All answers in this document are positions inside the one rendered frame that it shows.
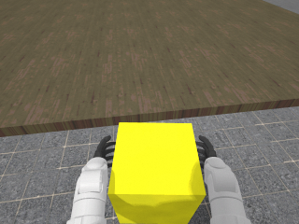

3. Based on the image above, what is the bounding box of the carton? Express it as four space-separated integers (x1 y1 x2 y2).
107 122 206 224

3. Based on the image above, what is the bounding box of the robot left forearm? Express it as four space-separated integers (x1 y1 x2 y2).
66 157 108 224

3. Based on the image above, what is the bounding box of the robot right forearm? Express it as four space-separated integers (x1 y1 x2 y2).
204 157 251 224

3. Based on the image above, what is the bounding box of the left robot hand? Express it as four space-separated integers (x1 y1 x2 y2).
93 135 116 168

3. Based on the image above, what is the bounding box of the right robot hand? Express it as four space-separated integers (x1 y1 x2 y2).
195 135 217 169

